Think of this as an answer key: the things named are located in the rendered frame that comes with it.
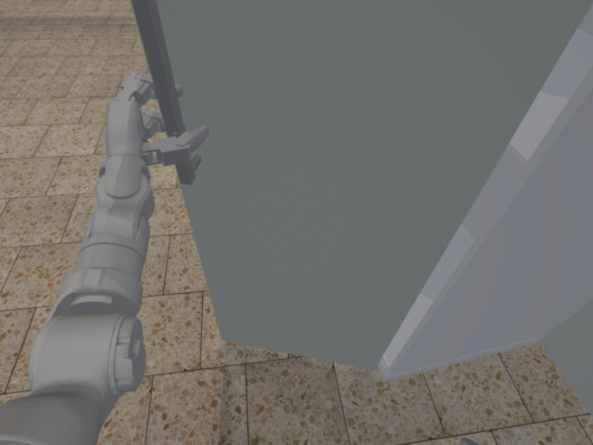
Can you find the robot left forearm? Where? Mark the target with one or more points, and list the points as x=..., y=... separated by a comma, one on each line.
x=107, y=273

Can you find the left robot upper arm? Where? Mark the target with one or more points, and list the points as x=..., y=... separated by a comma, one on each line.
x=82, y=364

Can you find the fridge door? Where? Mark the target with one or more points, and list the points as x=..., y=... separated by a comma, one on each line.
x=348, y=139

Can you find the robot left hand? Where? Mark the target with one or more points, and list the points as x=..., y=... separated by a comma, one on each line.
x=128, y=126

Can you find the handle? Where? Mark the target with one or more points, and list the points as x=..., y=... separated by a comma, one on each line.
x=149, y=23

